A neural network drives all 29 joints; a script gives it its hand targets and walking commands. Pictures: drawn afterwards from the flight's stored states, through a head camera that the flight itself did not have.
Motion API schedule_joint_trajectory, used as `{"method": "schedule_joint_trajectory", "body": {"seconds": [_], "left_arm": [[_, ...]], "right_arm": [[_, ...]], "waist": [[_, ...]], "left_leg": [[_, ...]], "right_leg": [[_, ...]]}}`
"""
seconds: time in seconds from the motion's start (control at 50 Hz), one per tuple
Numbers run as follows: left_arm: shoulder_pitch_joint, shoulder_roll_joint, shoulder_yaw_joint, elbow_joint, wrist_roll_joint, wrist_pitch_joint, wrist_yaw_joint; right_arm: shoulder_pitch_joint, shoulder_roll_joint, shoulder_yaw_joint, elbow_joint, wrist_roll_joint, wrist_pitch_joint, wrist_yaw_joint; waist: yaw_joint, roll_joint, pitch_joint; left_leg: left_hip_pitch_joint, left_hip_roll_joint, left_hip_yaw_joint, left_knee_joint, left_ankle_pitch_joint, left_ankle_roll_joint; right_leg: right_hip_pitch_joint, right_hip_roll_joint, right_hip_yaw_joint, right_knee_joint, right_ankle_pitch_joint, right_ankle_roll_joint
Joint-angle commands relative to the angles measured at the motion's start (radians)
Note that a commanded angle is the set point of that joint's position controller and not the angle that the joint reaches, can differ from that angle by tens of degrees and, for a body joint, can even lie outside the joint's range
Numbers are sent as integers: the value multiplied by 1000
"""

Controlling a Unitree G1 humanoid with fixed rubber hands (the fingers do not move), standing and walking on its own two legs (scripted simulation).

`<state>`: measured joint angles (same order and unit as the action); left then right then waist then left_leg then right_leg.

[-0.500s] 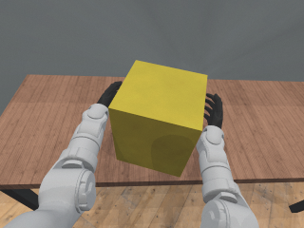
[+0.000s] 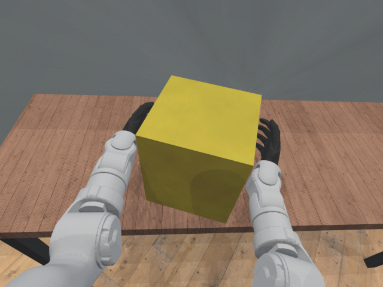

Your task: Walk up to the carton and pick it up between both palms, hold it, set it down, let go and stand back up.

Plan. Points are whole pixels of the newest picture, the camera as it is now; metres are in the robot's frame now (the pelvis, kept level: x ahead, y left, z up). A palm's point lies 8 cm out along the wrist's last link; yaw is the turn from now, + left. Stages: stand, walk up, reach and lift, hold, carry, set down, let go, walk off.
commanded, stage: reach and lift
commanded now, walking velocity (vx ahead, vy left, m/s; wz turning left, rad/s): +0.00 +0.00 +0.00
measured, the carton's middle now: (199, 151) +0.40 -0.06 +0.04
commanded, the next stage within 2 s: none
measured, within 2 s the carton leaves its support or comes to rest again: leaves its support in 0.12 s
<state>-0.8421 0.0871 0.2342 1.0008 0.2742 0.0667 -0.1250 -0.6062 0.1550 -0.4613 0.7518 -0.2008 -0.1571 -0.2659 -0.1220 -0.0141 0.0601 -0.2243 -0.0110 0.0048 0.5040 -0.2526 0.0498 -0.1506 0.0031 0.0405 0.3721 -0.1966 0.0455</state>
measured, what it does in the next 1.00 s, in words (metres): stands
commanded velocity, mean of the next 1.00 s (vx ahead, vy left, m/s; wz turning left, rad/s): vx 0.00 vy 0.00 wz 0.00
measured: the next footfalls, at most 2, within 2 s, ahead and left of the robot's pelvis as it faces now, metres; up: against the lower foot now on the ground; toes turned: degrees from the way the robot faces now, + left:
none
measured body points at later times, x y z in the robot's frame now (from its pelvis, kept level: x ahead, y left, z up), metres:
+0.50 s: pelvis -0.01 +0.00 +0.00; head -0.01 +0.02 +0.45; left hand +0.41 +0.10 +0.12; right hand +0.34 -0.20 +0.10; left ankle +0.01 +0.08 -0.74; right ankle +0.00 -0.16 -0.74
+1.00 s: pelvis -0.02 +0.00 +0.00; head -0.06 +0.02 +0.45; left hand +0.39 +0.11 +0.18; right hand +0.35 -0.20 +0.16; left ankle +0.01 +0.08 -0.74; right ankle +0.00 -0.16 -0.74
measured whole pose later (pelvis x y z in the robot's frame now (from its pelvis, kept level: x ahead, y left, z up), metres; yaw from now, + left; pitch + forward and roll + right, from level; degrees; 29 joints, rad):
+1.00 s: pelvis -0.02 +0.00 +0.00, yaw +0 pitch -6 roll -2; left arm -0.71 0.02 0.23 0.47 0.29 0.45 -0.06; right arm -0.70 0.02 -0.23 0.75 0.06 0.02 -0.23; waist -0.12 -0.01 0.01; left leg -0.17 -0.01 0.00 0.48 -0.21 0.05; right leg -0.10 0.00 0.04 0.36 -0.16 0.05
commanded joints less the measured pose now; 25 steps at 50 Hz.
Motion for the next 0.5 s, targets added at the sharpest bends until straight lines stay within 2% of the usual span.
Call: {"method": "schedule_joint_trajectory", "body": {"seconds": [0.0,0.1,0.16,0.22,0.3,0.38,0.48], "left_arm": [[-641,-635,-196,-290,24,-113,-80],[-585,-633,-211,-367,37,-109,-59],[-521,-623,-203,-345,59,-62,-63],[-494,-616,-204,-363,64,-8,-66],[-545,-632,-256,-486,13,17,-54],[-619,-656,-333,-609,-54,19,-26],[-627,-685,-387,-634,-88,73,-2]], "right_arm": [[-630,505,465,29,-59,-125,138],[-592,477,495,22,-42,-152,154],[-560,440,513,35,-24,-143,158],[-566,407,537,2,5,-117,161],[-649,410,592,-126,59,-103,170],[-728,435,648,-238,101,-91,183],[-765,420,667,-261,146,-40,200]], "waist": [[-46,85,-706],[-11,89,-690],[12,69,-575],[31,54,-511],[48,51,-621],[52,61,-768],[52,59,-705]], "left_leg": [[427,27,23,-90,693,-128],[474,33,28,-87,760,-134],[460,32,38,-108,717,-122],[453,32,42,-126,678,-108],[461,31,39,-120,673,-104],[467,32,31,-108,671,-108],[456,39,17,-138,566,-100]], "right_leg": [[50,69,-164,-94,399,-22],[50,78,-174,-97,406,-26],[72,78,-173,-109,367,-27],[99,81,-170,-113,325,-26],[118,85,-164,-102,321,-23],[106,88,-161,-92,320,-26],[80,86,-159,-107,217,-32]]}}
